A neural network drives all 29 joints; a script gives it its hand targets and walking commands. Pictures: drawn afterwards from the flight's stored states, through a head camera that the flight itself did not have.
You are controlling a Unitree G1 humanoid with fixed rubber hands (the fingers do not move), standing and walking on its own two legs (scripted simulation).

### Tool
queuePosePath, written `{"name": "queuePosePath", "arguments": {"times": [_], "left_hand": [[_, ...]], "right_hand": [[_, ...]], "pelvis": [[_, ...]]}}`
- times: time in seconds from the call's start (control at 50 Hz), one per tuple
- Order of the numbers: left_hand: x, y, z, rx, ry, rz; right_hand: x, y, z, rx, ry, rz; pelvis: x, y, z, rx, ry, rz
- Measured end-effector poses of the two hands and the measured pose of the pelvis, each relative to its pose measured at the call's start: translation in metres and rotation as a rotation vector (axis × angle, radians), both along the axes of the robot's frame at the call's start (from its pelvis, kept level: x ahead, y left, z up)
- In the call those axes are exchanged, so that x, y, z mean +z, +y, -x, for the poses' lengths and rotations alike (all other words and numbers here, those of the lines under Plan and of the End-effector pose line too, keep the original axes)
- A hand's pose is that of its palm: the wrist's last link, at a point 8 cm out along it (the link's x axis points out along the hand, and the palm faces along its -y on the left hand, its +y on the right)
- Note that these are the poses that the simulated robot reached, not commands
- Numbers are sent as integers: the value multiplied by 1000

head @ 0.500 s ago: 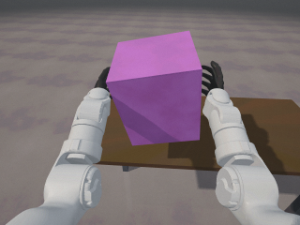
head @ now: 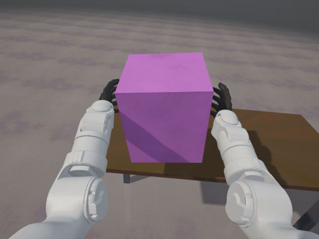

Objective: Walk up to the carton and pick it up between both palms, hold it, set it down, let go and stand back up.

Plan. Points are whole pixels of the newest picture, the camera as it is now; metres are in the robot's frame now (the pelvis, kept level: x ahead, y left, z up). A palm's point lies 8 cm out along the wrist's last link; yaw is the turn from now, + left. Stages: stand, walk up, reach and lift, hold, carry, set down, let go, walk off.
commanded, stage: set down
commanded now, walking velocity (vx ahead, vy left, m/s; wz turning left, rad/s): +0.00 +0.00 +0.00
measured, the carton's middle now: (165, 108) +0.45 -0.01 +0.17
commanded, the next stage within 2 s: none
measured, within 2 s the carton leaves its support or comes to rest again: neither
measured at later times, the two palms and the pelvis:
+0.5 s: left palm (116, 101) +0.45 +0.13 +0.19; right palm (221, 108) +0.43 -0.16 +0.19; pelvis +0.04 +0.00 +0.00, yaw +0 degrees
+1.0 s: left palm (117, 108) +0.45 +0.13 +0.17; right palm (221, 113) +0.43 -0.16 +0.18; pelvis +0.03 +0.00 +0.00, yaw +0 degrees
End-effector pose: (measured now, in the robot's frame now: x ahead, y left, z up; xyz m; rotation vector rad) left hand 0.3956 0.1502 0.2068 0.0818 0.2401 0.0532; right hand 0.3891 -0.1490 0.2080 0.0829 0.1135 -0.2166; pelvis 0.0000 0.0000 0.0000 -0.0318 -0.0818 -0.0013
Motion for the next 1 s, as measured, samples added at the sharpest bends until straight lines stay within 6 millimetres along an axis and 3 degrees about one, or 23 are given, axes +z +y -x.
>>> {"name": "queuePosePath", "arguments": {"times": [0.48, 0.8, 1.0], "left_hand": [[-18, -16, -56, -35, -5, 23], [-19, -18, -55, -46, -23, 4], [-38, -17, -53, -62, 11, 32]], "right_hand": [[-15, -14, -44, -56, 5, 3], [-15, -16, -41, -61, -3, -1], [-26, -15, -37, -74, 26, 8]], "pelvis": [[1, 3, -39, 0, 52, 4], [1, 4, -36, 0, 49, 5], [0, 3, -34, 0, 46, 5]]}}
